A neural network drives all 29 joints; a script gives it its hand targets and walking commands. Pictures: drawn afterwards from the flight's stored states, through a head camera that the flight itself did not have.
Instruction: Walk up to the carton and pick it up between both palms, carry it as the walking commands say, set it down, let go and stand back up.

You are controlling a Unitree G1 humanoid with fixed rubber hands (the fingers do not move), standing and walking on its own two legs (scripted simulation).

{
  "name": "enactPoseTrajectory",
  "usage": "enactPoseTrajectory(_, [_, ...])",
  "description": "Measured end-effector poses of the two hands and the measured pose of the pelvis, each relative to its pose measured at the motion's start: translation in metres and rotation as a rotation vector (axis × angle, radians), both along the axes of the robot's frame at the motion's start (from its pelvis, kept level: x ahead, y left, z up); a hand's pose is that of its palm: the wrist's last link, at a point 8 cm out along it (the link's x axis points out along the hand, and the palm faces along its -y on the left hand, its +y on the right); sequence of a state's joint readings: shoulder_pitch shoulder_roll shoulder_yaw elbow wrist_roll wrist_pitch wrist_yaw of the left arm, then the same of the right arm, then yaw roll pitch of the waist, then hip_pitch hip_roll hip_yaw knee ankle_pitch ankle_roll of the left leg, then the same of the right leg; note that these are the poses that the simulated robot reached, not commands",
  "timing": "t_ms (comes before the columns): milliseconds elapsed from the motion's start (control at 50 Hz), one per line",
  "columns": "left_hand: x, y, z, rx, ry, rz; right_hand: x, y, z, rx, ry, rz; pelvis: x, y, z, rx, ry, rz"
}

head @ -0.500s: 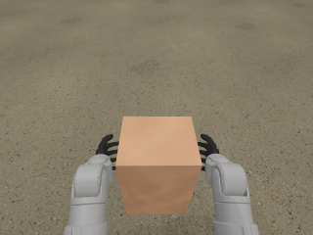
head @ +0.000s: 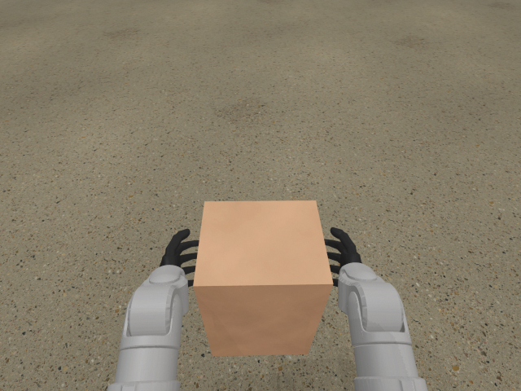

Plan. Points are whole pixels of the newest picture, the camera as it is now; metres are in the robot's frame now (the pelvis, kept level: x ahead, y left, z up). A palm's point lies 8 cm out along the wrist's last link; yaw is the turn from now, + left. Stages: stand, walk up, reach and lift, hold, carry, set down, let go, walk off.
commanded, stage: carry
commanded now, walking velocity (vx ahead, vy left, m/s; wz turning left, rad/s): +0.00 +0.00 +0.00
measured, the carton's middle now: (260, 284) +0.31 +0.00 -0.02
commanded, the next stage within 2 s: none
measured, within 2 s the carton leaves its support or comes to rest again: neither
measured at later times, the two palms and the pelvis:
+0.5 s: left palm (174, 279) +0.29 +0.13 +0.05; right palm (349, 276) +0.29 -0.14 +0.05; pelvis +0.00 +0.00 +0.00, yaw +0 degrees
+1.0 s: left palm (175, 279) +0.29 +0.13 +0.05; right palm (349, 276) +0.29 -0.14 +0.04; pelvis +0.00 +0.00 +0.00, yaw +0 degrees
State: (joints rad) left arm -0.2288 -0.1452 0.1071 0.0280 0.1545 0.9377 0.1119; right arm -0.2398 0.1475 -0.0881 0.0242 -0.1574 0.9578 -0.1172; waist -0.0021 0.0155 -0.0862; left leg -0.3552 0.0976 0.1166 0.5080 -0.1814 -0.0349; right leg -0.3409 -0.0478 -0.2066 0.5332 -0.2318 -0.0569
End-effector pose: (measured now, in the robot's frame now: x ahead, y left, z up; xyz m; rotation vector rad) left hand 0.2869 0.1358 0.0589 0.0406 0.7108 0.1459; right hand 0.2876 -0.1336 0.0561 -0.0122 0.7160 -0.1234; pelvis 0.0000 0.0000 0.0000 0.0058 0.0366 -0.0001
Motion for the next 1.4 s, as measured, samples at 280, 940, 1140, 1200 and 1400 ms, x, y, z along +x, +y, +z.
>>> enactPoseTrajectory(280, [-0.001, -0.001, -0.005, 0.009, -0.011, -0.004, 0.0, -0.001, -0.006, -0.006, -0.012, 0.009, 0.0, -0.002, 0.0, 0.002, 0.0, 0.002])
enactPoseTrajectory(940, [0.001, -0.003, -0.011, 0.02, -0.024, -0.008, 0.003, -0.003, -0.012, -0.01, -0.03, 0.017, 0.002, -0.004, 0.0, 0.004, 0.001, 0.004])
enactPoseTrajectory(1140, [0.002, -0.003, -0.012, 0.02, -0.025, -0.008, 0.004, -0.003, -0.012, -0.009, -0.032, 0.016, 0.003, -0.004, 0.0, 0.005, 0.001, 0.004])
enactPoseTrajectory(1200, [0.002, -0.003, -0.012, 0.02, -0.025, -0.008, 0.004, -0.003, -0.012, -0.009, -0.032, 0.016, 0.003, -0.004, 0.0, 0.005, 0.002, 0.004])
enactPoseTrajectory(1400, [0.003, -0.003, -0.011, 0.02, -0.024, -0.008, 0.005, -0.003, -0.012, -0.008, -0.033, 0.015, 0.005, -0.004, 0.0, 0.005, 0.002, 0.004])
